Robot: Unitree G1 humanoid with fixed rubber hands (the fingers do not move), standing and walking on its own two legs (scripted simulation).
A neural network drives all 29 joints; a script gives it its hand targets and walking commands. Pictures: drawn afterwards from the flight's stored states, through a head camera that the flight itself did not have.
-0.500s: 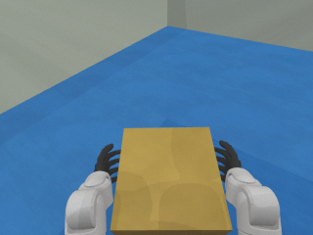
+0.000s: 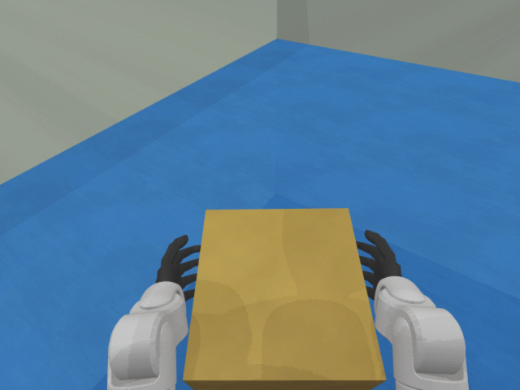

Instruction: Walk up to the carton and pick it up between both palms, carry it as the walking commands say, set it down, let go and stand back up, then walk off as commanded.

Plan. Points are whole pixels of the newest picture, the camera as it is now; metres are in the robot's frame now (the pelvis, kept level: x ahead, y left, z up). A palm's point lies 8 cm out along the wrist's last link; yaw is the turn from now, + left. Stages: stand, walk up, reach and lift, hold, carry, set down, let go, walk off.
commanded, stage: carry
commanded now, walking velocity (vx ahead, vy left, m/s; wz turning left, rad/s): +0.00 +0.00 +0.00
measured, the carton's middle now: (277, 314) +0.24 +0.00 +0.03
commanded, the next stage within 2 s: hold in 0.36 s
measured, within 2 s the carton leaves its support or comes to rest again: neither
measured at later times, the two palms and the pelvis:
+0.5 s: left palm (185, 302) +0.26 +0.15 +0.02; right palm (368, 298) +0.27 -0.14 +0.02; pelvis +0.00 +0.00 +0.00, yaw +0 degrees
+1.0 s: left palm (182, 275) +0.29 +0.15 +0.06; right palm (368, 266) +0.30 -0.14 +0.06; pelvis +0.01 -0.01 +0.01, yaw +1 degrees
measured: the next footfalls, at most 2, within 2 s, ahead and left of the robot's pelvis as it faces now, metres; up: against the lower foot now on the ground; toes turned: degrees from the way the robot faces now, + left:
none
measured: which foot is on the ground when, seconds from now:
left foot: down 0.00-1.00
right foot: down 0.00-1.00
